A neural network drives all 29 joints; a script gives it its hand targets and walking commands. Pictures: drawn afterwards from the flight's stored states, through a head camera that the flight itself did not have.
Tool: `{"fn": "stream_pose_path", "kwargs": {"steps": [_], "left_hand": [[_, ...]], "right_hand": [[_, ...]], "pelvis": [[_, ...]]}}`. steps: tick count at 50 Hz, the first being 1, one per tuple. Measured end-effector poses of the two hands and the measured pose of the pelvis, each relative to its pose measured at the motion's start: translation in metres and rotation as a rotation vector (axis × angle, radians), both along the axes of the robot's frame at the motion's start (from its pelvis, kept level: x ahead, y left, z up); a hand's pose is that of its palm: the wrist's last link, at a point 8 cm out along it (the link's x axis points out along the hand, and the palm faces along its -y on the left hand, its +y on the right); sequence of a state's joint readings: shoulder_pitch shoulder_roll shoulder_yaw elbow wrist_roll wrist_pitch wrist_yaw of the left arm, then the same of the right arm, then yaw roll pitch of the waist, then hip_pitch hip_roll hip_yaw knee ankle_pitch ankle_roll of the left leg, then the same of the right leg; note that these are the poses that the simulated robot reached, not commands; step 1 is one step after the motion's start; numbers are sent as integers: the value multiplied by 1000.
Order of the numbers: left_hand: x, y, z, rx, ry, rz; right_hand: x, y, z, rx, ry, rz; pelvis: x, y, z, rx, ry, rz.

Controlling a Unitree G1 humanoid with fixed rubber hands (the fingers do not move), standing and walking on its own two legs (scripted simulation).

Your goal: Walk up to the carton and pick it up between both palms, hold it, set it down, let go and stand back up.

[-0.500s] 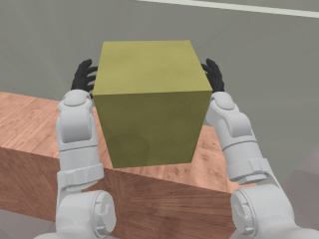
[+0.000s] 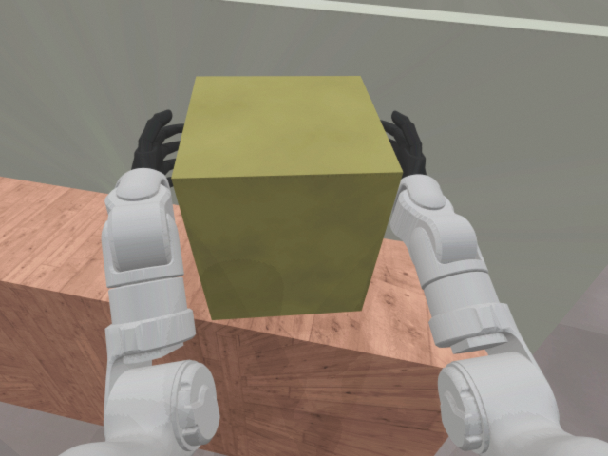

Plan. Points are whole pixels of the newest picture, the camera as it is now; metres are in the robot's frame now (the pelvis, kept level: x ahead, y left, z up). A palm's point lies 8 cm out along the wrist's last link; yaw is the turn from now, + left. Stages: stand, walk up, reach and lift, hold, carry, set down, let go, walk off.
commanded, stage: hold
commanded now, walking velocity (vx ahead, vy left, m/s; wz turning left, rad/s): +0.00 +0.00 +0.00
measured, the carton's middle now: (284, 201) +0.38 +0.01 +0.19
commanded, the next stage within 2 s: none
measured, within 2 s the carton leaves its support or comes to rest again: neither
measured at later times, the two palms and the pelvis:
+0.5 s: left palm (163, 169) +0.37 +0.16 +0.25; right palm (410, 174) +0.37 -0.15 +0.24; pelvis +0.00 -0.01 +0.00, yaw +1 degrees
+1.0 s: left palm (157, 171) +0.36 +0.16 +0.25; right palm (406, 175) +0.37 -0.14 +0.24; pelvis +0.00 +0.00 +0.00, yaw +1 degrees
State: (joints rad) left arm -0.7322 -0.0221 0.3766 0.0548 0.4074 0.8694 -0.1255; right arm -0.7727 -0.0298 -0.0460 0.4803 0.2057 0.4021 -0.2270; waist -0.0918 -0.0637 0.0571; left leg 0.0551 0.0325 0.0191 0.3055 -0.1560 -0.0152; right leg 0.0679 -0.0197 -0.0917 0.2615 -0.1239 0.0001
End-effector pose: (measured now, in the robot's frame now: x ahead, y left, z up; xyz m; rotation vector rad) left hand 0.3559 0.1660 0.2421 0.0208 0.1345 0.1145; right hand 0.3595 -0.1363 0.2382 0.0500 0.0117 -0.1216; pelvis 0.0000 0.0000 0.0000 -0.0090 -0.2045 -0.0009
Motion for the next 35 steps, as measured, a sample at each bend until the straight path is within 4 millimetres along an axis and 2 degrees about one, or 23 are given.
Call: {"fn": "stream_pose_path", "kwargs": {"steps": [11, 24, 35], "left_hand": [[0, 2, 2, 9, 4, 12], [11, -11, 4, 30, -5, -10], [6, -4, 1, 19, -1, -1]], "right_hand": [[2, 2, -2, 9, 4, 9], [10, -10, -3, -6, 2, -1], [8, -3, -4, -5, 8, 7]], "pelvis": [[-2, -1, 0, 2, 6, 6], [4, -7, 0, -1, 10, 10], [5, -6, 0, -1, 3, 15]]}}
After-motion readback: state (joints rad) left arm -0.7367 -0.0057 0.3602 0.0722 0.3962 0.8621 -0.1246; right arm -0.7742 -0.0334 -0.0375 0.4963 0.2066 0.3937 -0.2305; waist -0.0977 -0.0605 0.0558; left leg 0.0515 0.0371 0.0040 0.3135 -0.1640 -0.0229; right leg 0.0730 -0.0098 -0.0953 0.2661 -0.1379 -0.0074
